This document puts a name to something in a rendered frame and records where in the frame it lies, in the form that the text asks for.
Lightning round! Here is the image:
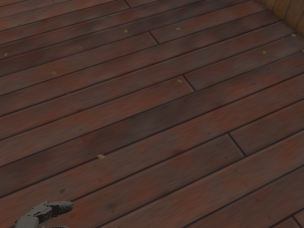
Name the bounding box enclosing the left robot hand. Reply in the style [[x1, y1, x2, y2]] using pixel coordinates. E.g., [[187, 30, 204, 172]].
[[14, 200, 73, 228]]

